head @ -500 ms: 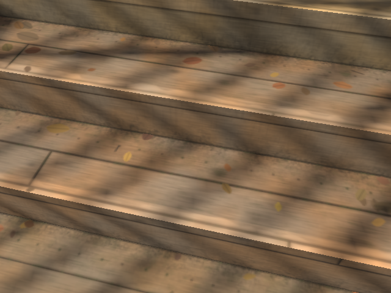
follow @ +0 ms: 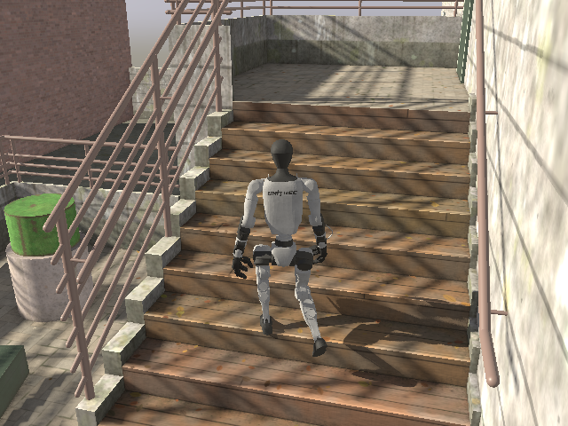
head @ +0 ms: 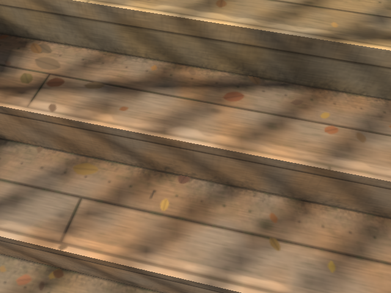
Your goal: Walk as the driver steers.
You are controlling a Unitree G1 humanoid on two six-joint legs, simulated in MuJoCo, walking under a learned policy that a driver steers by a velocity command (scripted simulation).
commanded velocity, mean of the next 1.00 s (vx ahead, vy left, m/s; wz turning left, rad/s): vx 0.27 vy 0.00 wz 0.00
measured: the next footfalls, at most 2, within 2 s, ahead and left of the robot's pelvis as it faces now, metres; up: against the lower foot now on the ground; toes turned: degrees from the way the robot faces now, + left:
right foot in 0.36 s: +0.13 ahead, -0.07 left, +0.00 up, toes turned -3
left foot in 0.78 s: +0.22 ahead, +0.16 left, +0.00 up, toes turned +4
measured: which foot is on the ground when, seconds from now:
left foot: down 0.00-0.36, up 0.38-0.76, down 0.78-1.00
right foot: up 0.00-0.34, down 0.36-0.76, up 0.78-1.00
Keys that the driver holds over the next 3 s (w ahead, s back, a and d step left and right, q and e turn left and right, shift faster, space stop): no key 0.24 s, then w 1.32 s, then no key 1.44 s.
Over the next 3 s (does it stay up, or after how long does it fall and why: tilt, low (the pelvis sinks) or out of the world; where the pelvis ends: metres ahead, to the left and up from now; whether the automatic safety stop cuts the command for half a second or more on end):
stays up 1.02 0.04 0.59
